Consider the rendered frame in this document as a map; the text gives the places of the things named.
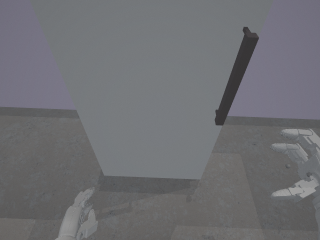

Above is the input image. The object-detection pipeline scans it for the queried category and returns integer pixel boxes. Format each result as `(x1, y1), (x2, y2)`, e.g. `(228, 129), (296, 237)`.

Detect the robot right hand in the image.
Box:
(270, 129), (320, 203)

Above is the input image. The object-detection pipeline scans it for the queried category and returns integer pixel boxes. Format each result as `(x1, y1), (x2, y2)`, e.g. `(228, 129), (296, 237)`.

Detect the fridge door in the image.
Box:
(30, 0), (274, 180)

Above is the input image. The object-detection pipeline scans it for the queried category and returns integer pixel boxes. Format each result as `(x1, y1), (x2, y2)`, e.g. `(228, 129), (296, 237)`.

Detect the handle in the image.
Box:
(215, 27), (259, 126)

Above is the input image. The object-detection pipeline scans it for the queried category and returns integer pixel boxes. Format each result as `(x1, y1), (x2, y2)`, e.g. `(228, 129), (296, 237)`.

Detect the robot left hand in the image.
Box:
(58, 187), (98, 240)

